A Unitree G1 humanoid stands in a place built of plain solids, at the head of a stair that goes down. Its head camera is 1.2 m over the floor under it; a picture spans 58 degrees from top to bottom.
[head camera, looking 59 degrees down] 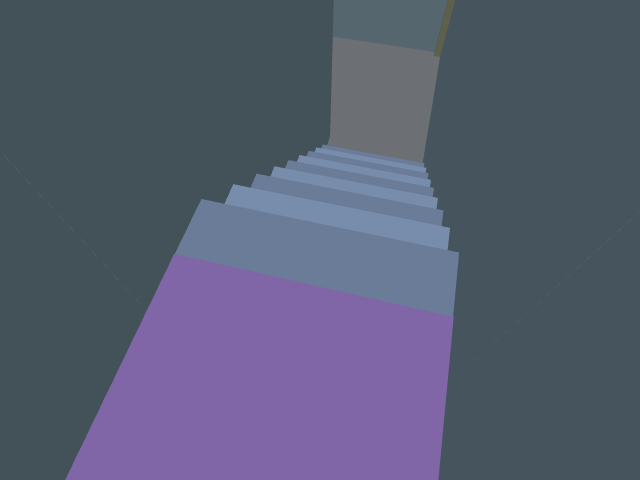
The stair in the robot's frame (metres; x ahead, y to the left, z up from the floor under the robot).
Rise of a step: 0.20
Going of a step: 0.22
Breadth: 0.88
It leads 14 degrees to the right of straight ahead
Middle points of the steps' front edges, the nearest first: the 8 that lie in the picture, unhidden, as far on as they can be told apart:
0.78 -0.02 0.00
1.00 -0.07 -0.20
1.22 -0.13 -0.39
1.44 -0.18 -0.59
1.65 -0.23 -0.79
1.87 -0.29 -0.98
2.09 -0.34 -1.18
2.31 -0.40 -1.38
